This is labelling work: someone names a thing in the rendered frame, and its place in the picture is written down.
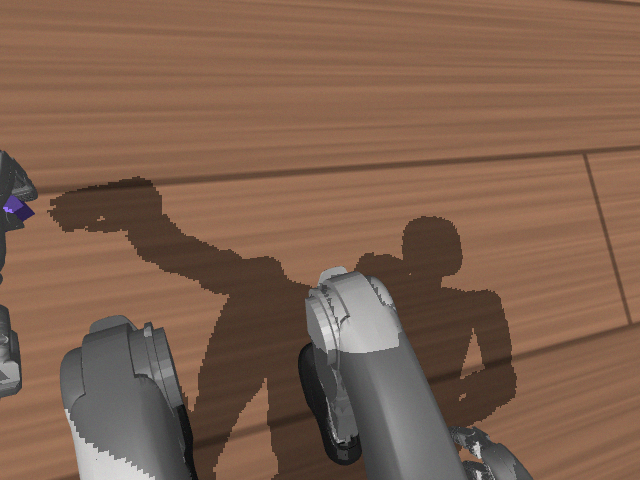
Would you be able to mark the right robot foot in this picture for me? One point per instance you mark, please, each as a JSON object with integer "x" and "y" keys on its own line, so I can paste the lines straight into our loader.
{"x": 341, "y": 453}

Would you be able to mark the cube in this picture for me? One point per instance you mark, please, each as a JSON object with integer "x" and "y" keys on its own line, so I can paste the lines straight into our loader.
{"x": 18, "y": 207}

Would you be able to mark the left robot foot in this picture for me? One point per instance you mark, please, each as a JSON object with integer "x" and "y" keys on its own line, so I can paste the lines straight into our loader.
{"x": 188, "y": 438}

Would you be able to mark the left robot arm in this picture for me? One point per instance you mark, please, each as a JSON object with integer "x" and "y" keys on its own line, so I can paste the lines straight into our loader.
{"x": 10, "y": 360}

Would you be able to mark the right robot hand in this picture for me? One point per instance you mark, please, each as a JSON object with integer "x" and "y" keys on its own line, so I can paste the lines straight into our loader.
{"x": 499, "y": 463}

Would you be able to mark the left robot hand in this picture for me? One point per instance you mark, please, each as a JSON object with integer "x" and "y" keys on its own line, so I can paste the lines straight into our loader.
{"x": 14, "y": 181}

